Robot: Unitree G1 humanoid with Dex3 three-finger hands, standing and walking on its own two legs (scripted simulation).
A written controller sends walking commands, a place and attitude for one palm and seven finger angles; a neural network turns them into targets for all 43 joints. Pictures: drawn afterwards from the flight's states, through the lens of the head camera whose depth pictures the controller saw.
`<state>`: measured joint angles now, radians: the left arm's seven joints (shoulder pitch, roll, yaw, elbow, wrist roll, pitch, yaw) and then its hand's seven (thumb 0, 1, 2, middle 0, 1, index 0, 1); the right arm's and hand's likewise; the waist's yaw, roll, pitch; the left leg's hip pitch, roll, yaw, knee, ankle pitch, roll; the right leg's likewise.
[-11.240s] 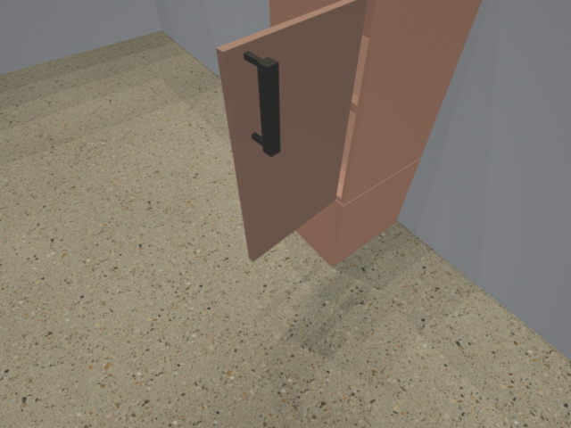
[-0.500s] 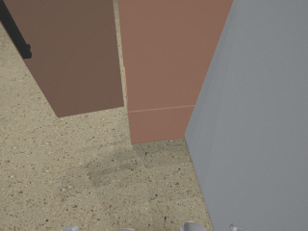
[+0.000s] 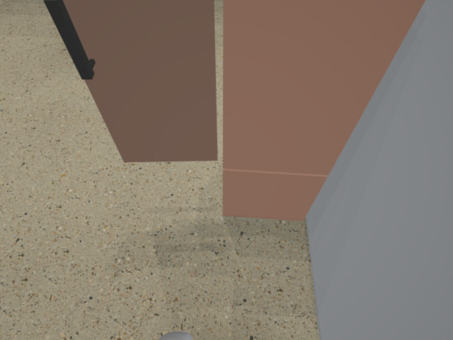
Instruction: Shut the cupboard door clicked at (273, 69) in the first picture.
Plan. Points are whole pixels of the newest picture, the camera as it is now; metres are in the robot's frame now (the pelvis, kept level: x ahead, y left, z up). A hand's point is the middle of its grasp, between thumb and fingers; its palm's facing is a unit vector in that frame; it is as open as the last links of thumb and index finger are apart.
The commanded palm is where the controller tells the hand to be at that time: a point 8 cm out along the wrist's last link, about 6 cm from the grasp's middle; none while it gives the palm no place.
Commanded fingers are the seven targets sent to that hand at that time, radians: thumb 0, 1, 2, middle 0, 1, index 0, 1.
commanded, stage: take the last steps up to it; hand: left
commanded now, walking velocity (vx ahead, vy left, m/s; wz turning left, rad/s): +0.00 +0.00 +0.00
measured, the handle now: (75, 36) +0.67 +0.38 +0.15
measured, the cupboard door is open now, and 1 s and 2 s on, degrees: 96 96 96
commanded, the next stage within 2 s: come to a stop and stand still in 0.68 s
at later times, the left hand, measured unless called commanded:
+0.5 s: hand out of the picture +0.06 +0.19 -0.16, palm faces +0.20 -0.96 -0.19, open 7.4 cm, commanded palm none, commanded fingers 0.00 0.90 0.90 -0.20 -0.30 -0.20 -0.30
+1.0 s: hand (112, 269) +0.26 +0.28 -0.17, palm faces +0.12 -0.97 -0.20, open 7.4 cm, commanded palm none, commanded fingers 0.00 0.90 0.90 -0.20 -0.30 -0.20 -0.30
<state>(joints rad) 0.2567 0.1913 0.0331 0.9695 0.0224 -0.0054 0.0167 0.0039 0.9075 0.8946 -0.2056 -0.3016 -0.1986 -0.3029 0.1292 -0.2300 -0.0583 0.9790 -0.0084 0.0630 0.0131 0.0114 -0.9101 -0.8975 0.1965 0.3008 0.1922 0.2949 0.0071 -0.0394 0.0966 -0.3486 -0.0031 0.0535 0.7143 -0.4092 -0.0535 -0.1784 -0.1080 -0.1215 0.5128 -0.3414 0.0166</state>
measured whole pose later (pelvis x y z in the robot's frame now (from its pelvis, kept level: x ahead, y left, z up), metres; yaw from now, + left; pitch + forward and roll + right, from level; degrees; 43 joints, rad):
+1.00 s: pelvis +0.21 +0.09 -0.01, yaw +7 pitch +0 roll +1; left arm 0.16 0.17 0.02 1.04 0.01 -0.01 0.02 0.00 0.91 0.90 -0.20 -0.30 -0.19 -0.30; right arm 0.25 -0.15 -0.01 1.10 -0.01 0.01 -0.02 0.00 -0.92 -0.90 0.20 0.30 0.20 0.30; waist -0.02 -0.02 0.03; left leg -0.19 0.00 0.16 0.51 -0.32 0.03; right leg -0.30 -0.05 -0.08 0.58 -0.28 -0.02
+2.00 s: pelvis +0.22 +0.09 +0.00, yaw +6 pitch -1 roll +1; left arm 0.27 0.16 -0.03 1.09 0.01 -0.01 0.03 0.01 0.91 0.89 -0.20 -0.30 -0.20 -0.30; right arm 0.33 -0.17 0.03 1.11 -0.02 -0.01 -0.01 0.01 -0.91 -0.90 0.20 0.30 0.19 0.30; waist -0.01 0.03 0.03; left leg -0.11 0.02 0.16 0.41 -0.28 0.02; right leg -0.22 -0.03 -0.08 0.46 -0.23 -0.02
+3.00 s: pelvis +0.18 +0.07 -0.06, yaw +12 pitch +8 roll -3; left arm 0.39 0.25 0.14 -0.08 -0.29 -0.41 -0.34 0.02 0.90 0.90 -0.58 -0.71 -0.57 -0.71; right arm 0.18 -0.23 0.03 0.50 0.03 -0.27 -0.04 0.01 -0.91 -0.90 0.20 0.30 0.20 0.30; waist 0.05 0.01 -0.07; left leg -0.68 0.05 -0.01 1.04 -0.50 0.00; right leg -0.67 -0.04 -0.20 0.96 -0.43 -0.05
